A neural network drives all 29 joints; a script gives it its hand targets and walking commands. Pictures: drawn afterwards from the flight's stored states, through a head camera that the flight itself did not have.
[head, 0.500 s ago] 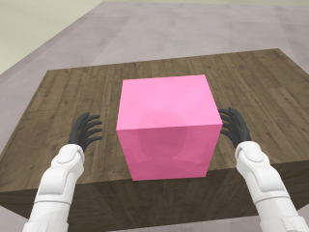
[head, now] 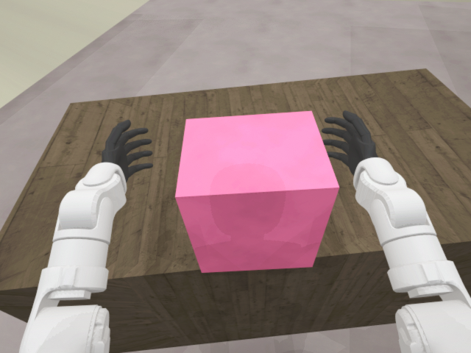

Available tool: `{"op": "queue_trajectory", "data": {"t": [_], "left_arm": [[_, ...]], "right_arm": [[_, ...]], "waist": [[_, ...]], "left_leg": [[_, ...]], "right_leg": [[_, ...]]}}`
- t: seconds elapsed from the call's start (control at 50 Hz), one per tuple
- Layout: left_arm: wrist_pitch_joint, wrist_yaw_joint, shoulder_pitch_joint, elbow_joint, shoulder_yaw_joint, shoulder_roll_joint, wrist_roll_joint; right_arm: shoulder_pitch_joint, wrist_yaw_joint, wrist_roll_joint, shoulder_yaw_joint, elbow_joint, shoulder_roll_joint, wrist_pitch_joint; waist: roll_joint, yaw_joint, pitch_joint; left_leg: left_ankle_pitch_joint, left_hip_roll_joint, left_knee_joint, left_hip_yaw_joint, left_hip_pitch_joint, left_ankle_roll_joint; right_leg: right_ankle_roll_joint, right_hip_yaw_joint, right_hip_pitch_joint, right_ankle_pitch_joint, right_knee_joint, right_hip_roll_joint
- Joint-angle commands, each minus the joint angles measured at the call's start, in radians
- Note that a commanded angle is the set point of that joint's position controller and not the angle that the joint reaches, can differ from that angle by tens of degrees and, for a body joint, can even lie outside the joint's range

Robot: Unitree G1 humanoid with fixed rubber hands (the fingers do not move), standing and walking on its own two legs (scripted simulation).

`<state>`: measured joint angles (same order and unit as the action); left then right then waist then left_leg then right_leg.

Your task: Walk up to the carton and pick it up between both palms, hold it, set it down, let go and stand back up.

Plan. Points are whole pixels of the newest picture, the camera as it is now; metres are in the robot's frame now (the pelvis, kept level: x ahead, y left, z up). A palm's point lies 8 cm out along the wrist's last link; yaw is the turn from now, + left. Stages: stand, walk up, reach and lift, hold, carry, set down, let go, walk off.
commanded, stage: reach and lift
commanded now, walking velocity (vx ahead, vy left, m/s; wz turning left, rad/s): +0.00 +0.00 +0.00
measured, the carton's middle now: (252, 197) +0.40 -0.01 +0.02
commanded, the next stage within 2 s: none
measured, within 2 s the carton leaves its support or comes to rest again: neither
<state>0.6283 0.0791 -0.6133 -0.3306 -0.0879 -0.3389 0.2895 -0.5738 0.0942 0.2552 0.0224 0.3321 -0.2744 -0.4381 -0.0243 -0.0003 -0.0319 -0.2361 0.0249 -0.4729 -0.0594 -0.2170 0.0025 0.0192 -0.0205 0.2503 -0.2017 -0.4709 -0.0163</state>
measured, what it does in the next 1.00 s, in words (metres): stands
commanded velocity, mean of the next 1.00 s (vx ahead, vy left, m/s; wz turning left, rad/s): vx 0.00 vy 0.00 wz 0.00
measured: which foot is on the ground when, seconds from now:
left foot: down 0.00-1.00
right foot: down 0.00-1.00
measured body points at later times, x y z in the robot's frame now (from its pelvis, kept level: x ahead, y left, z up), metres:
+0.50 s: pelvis +0.00 +0.00 +0.00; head +0.00 -0.01 +0.45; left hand +0.43 +0.23 +0.18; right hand +0.43 -0.19 +0.17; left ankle +0.01 +0.12 -0.74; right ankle +0.03 -0.13 -0.74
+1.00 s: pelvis +0.01 +0.00 +0.00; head +0.05 -0.01 +0.45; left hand +0.44 +0.23 +0.08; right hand +0.43 -0.20 +0.07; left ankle +0.01 +0.12 -0.74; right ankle +0.03 -0.13 -0.74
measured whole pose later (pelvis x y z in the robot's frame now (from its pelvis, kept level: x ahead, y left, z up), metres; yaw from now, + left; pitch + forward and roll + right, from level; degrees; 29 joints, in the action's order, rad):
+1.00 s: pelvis +0.01 +0.00 +0.00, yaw +0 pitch +6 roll +0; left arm -0.09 0.00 -0.85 -1.22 -0.07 -0.32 0.32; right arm -0.75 0.06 0.29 -0.11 0.98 -0.30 0.01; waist -0.02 0.00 0.03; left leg -0.23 0.02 -0.47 -0.06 -0.34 0.00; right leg 0.02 -0.02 0.37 -0.20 -0.47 -0.02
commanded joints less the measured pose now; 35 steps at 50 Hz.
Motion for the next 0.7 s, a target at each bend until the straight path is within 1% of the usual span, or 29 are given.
{"op": "queue_trajectory", "data": {"t": [0.0, 0.02, 0.04, 0.06, 0.1, 0.12, 0.14, 0.16, 0.22, 0.28, 0.3, 0.32, 0.34, 0.36, 0.38, 0.4, 0.42, 0.44, 0.46, 0.48, 0.52, 0.54, 0.56, 0.58, 0.6, 0.62, 0.64, 0.66, 0.68], "left_arm": [[-0.058, 0.017, -0.669, 0.093, -0.185, -0.337, 0.001], [-0.058, 0.017, -0.666, 0.082, -0.191, -0.341, 0.000], [-0.055, 0.016, -0.722, 0.059, -0.179, -0.348, 0.004], [-0.052, 0.017, -0.720, 0.040, -0.182, -0.352, 0.003], [-0.053, 0.017, -0.759, -0.015, -0.158, -0.353, 0.014], [-0.060, 0.021, -0.835, -0.036, -0.151, -0.362, 0.023], [-0.066, 0.027, -0.821, -0.053, -0.148, -0.370, 0.033], [-0.075, 0.028, -0.814, -0.050, -0.129, -0.359, 0.045], [-0.084, 0.023, -0.836, -0.089, -0.109, -0.364, 0.040], [-0.100, 0.019, -0.949, -0.175, -0.072, -0.360, 0.067], [-0.107, 0.018, -0.939, -0.228, -0.052, -0.363, 0.074], [-0.121, 0.016, -0.944, -0.272, -0.045, -0.353, 0.073], [-0.139, 0.011, -0.928, -0.294, -0.032, -0.355, 0.076], [-0.153, 0.008, -0.889, -0.286, -0.027, -0.334, 0.068], [-0.169, 0.002, -0.867, -0.275, -0.018, -0.338, 0.068], [-0.186, -0.010, -0.854, -0.379, -0.017, -0.315, 0.055], [-0.207, -0.021, -0.824, -0.379, -0.015, -0.309, 0.043], [-0.223, -0.029, -0.826, -0.422, -0.006, -0.293, 0.035], [-0.246, -0.035, -0.816, -0.437, 0.014, -0.279, 0.029], [-0.274, -0.042, -0.796, -0.455, 0.030, -0.253, 0.026], [-0.335, -0.042, -0.815, -0.411, 0.039, -0.245, 0.028], [-0.357, -0.041, -0.804, -0.406, 0.049, -0.243, 0.034], [-0.388, -0.043, -0.779, -0.466, 0.054, -0.235, 0.038], [-0.421, -0.045, -0.763, -0.481, 0.056, -0.216, 0.040], [-0.444, -0.045, -0.766, -0.494, 0.067, -0.207, 0.045], [-0.469, -0.042, -0.750, -0.469, 0.063, -0.200, 0.039], [-0.495, -0.043, -0.742, -0.469, 0.068, -0.181, 0.036], [-0.510, -0.049, -0.724, -0.524, 0.081, -0.173, 0.042], [-0.527, -0.059, -0.700, -0.606, 0.083, -0.152, 0.027]], "right_arm": [[-0.657, 0.011, 0.141, 0.080, -0.071, -0.274, 0.045], [-0.657, 0.009, 0.147, 0.065, -0.056, -0.268, 0.039], [-0.703, 0.013, 0.135, 0.078, -0.041, -0.275, 0.038], [-0.711, 0.011, 0.146, 0.069, -0.013, -0.285, 0.033], [-0.752, 0.010, 0.140, 0.084, 0.037, -0.291, 0.030], [-0.811, 0.004, 0.133, 0.093, 0.061, -0.305, 0.028], [-0.822, 0.000, 0.147, 0.082, 0.062, -0.297, 0.028], [-0.794, -0.003, 0.153, 0.081, 0.085, -0.291, 0.027], [-0.815, -0.004, 0.158, 0.082, 0.135, -0.311, 0.040], [-0.909, -0.015, 0.169, 0.060, 0.234, -0.315, 0.036], [-0.919, -0.018, 0.159, 0.065, 0.247, -0.324, 0.038], [-0.923, -0.020, 0.165, 0.038, 0.279, -0.295, 0.041], [-0.916, -0.020, 0.161, 0.048, 0.299, -0.296, 0.047], [-0.881, -0.021, 0.176, 0.025, 0.299, -0.272, 0.060], [-0.863, -0.021, 0.173, 0.020, 0.292, -0.275, 0.072], [-0.858, -0.025, 0.161, -0.001, 0.358, -0.243, 0.081], [-0.832, -0.025, 0.152, -0.010, 0.351, -0.239, 0.091], [-0.824, -0.026, 0.136, -0.002, 0.413, -0.226, 0.096], [-0.807, -0.029, 0.116, 0.010, 0.432, -0.213, 0.114], [-0.790, -0.031, 0.116, -0.011, 0.455, -0.172, 0.134], [-0.800, -0.038, 0.111, -0.016, 0.402, -0.164, 0.175], [-0.801, -0.038, 0.096, -0.010, 0.393, -0.167, 0.197], [-0.786, -0.037, 0.094, -0.014, 0.407, -0.153, 0.213], [-0.781, -0.037, 0.099, -0.036, 0.400, -0.119, 0.234], [-0.781, -0.040, 0.085, -0.029, 0.399, -0.131, 0.255], [-0.783, -0.040, 0.086, -0.043, 0.354, -0.137, 0.280], [-0.767, -0.037, 0.082, -0.046, 0.350, -0.128, 0.301], [-0.757, -0.037, 0.093, -0.064, 0.380, -0.122, 0.313], [-0.721, -0.037, 0.082, -0.066, 0.457, -0.106, 0.319]], "waist": [[0.020, 0.105, 0.563], [0.012, 0.113, 0.558], [0.026, 0.099, 0.549], [0.016, 0.112, 0.554], [0.016, 0.087, 0.525], [0.001, 0.084, 0.548], [0.018, 0.097, 0.553], [0.001, 0.085, 0.575], [-0.030, 0.077, 0.599], [-0.040, 0.070, 0.570], [-0.006, 0.056, 0.554], [-0.018, 0.065, 0.547], [-0.007, 0.058, 0.553], [-0.017, 0.070, 0.577], [-0.012, 0.067, 0.601], [0.017, 0.074, 0.536], [0.012, 0.074, 0.537], [0.013, 0.060, 0.492], [-0.002, 0.050, 0.492], [0.001, 0.052, 0.484], [-0.018, 0.067, 0.543], [-0.004, 0.058, 0.576], [0.015, 0.058, 0.555], [0.012, 0.072, 0.582], [0.005, 0.061, 0.591], [0.003, 0.076, 0.644], [0.008, 0.075, 0.667], [0.008, 0.080, 0.645], [0.004, 0.073, 0.581]], "left_leg": [[0.314, -0.019, 0.112, -0.004, -0.028, -0.057], [0.324, -0.018, 0.106, -0.003, -0.021, -0.057], [0.308, -0.016, 0.105, 0.002, -0.035, -0.056], [0.306, -0.014, 0.113, 0.002, -0.034, -0.061], [0.282, -0.008, 0.115, 0.012, -0.031, -0.061], [0.253, -0.008, 0.114, 0.014, -0.048, -0.066], [0.248, -0.010, 0.111, 0.016, -0.049, -0.060], [0.258, -0.004, 0.110, 0.014, -0.034, -0.065], [0.338, -0.006, 0.093, 0.024, -0.005, -0.078], [0.279, -0.003, 0.087, 0.032, -0.017, -0.080], [0.258, -0.001, 0.092, 0.037, -0.023, -0.076], [0.258, -0.001, 0.088, 0.035, -0.028, -0.075], [0.251, -0.002, 0.085, 0.040, -0.024, -0.070], [0.303, -0.005, 0.077, 0.036, 0.000, -0.072], [0.351, -0.004, 0.062, 0.038, 0.028, -0.073], [0.337, -0.002, 0.064, 0.037, -0.005, -0.064], [0.344, -0.003, 0.067, 0.034, 0.000, -0.061], [0.322, -0.002, 0.078, 0.036, 0.000, -0.056], [0.312, 0.004, 0.080, 0.041, 0.019, -0.060], [0.316, 0.003, 0.073, 0.040, 0.015, -0.056], [0.344, -0.001, 0.059, 0.035, 0.040, -0.057], [0.369, -0.001, 0.051, 0.037, 0.057, -0.062], [0.346, -0.004, 0.049, 0.038, 0.035, -0.055], [0.328, -0.004, 0.043, 0.035, 0.031, -0.045], [0.333, -0.005, 0.041, 0.036, 0.031, -0.049], [0.370, -0.006, 0.034, 0.033, 0.056, -0.055], [0.399, -0.004, 0.026, 0.031, 0.063, -0.055], [0.413, -0.003, 0.022, 0.035, 0.065, -0.055], [0.372, -0.002, 0.024, 0.034, 0.047, -0.053]], "right_leg": [[-0.011, 0.009, -0.243, 0.284, 0.069, 0.068], [-0.013, 0.003, -0.256, 0.297, 0.071, 0.069], [-0.009, 0.009, -0.247, 0.279, 0.070, 0.069], [-0.012, 0.012, -0.243, 0.269, 0.076, 0.069], [-0.022, 0.018, -0.209, 0.227, 0.089, 0.069], [-0.030, 0.025, -0.194, 0.195, 0.088, 0.070], [-0.032, 0.022, -0.194, 0.185, 0.089, 0.069], [-0.032, 0.026, -0.188, 0.202, 0.088, 0.068], [-0.028, 0.033, -0.198, 0.281, 0.084, 0.070], [-0.040, 0.044, -0.139, 0.198, 0.091, 0.069], [-0.041, 0.046, -0.125, 0.181, 0.098, 0.069], [-0.043, 0.043, -0.128, 0.184, 0.097, 0.065], [-0.043, 0.043, -0.121, 0.177, 0.097, 0.064], [-0.042, 0.045, -0.145, 0.232, 0.094, 0.066], [-0.040, 0.042, -0.158, 0.273, 0.088, 0.067], [-0.037, 0.046, -0.136, 0.258, 0.088, 0.069], [-0.036, 0.044, -0.152, 0.261, 0.090, 0.068], [-0.033, 0.050, -0.135, 0.231, 0.101, 0.070], [-0.038, 0.052, -0.113, 0.207, 0.112, 0.070], [-0.038, 0.053, -0.106, 0.185, 0.107, 0.067], [-0.039, 0.054, -0.091, 0.188, 0.100, 0.065], [-0.035, 0.058, -0.088, 0.208, 0.100, 0.069], [-0.031, 0.054, -0.083, 0.193, 0.094, 0.066], [-0.035, 0.057, -0.078, 0.173, 0.088, 0.061], [-0.034, 0.061, -0.065, 0.171, 0.086, 0.061], [-0.034, 0.061, -0.081, 0.198, 0.085, 0.067], [-0.031, 0.059, -0.085, 0.218, 0.081, 0.067], [-0.031, 0.058, -0.073, 0.224, 0.078, 0.069], [-0.030, 0.058, -0.045, 0.176, 0.085, 0.065]]}}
